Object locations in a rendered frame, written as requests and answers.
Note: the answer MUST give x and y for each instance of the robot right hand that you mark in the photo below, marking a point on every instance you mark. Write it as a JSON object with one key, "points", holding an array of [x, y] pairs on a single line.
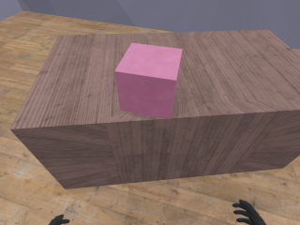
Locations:
{"points": [[253, 217]]}

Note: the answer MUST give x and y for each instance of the robot left hand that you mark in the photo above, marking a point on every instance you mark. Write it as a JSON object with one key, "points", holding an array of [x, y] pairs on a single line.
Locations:
{"points": [[58, 220]]}

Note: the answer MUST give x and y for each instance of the pedestal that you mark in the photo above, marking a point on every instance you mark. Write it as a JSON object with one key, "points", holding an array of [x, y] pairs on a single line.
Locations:
{"points": [[236, 109]]}

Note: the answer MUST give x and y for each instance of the carton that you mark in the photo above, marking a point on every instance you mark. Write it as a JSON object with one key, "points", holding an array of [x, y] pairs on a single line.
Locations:
{"points": [[146, 79]]}

